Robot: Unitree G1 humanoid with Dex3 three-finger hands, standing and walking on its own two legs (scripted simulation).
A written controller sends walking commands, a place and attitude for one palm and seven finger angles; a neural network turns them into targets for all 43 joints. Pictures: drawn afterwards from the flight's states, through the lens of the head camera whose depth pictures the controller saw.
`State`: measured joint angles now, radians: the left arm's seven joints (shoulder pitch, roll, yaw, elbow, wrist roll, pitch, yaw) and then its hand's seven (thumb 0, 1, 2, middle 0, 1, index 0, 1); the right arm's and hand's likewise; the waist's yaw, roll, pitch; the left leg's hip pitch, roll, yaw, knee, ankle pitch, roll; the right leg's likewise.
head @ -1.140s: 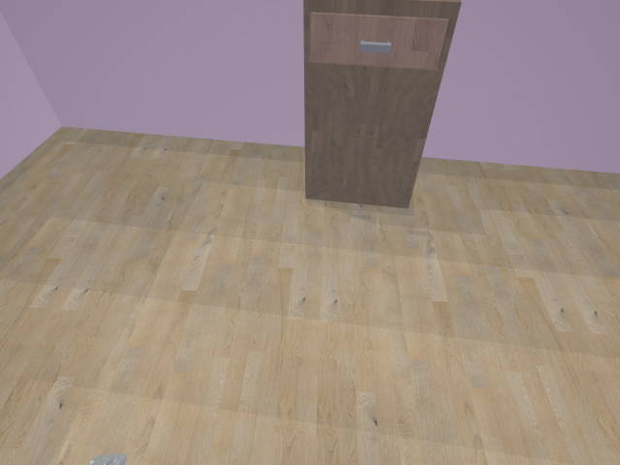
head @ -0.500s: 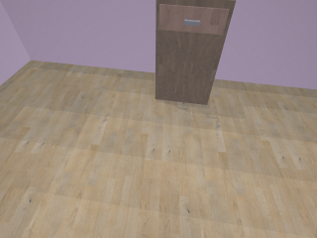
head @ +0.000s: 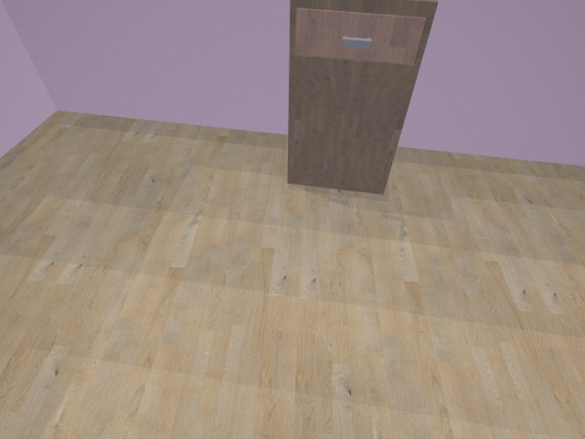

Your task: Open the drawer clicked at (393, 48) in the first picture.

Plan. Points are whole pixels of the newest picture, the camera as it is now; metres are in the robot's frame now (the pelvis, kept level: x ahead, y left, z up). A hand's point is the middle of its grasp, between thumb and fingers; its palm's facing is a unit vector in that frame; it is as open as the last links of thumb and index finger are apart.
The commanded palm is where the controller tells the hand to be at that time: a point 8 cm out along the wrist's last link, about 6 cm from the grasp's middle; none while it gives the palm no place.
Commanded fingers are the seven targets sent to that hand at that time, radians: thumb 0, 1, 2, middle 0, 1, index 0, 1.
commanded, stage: look at it before walking up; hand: left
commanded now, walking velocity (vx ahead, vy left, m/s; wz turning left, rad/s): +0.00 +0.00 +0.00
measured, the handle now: (356, 40) +1.43 -0.16 -0.01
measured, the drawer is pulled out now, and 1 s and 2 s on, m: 0.00 0.00 0.00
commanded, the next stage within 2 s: walk to a spot facing it in 0.30 s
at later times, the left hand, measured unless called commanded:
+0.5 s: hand out of the picture +0.08 +0.24 -0.16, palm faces -0.03 -0.94 -0.33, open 7.4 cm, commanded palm none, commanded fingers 0.00 0.90 0.90 -0.20 -0.30 -0.20 -0.30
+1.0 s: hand out of the picture +0.10 +0.13 -0.17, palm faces -0.16 -0.97 -0.17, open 7.4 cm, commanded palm none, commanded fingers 0.00 0.90 0.90 -0.20 -0.30 -0.20 -0.30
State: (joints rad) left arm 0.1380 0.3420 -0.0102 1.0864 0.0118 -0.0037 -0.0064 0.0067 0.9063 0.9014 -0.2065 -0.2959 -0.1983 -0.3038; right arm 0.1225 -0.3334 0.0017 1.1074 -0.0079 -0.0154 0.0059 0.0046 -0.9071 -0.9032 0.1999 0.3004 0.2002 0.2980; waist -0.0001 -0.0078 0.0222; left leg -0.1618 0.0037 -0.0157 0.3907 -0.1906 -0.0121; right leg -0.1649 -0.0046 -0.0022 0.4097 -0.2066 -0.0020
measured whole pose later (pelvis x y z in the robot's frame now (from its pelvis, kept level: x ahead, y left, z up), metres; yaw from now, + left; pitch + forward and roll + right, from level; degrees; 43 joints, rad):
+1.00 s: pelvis +0.13 -0.04 +0.00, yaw -14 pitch +1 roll +1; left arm 0.46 0.13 0.02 1.07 0.03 -0.05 0.00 0.00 0.91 0.90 -0.21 -0.30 -0.20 -0.30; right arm 0.17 -0.19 -0.05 1.00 -0.02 -0.01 0.02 0.01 -0.91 -0.90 0.20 0.30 0.20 0.30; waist 0.03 0.00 0.03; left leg -0.62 0.11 0.06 1.04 -0.23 -0.06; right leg -0.08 0.05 0.04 0.39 -0.32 -0.06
